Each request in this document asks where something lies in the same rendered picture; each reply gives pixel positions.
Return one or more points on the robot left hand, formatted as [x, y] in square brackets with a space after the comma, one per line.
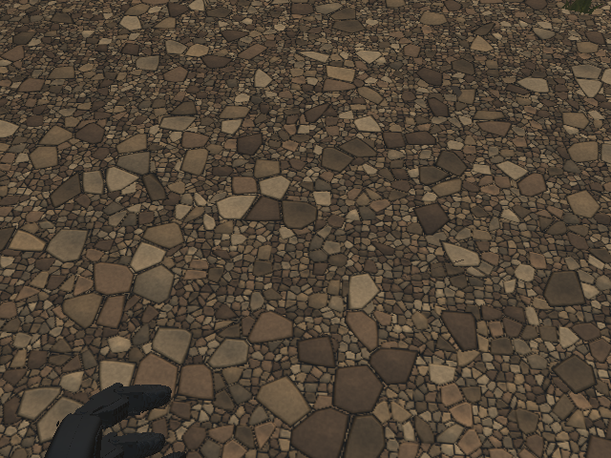
[79, 435]

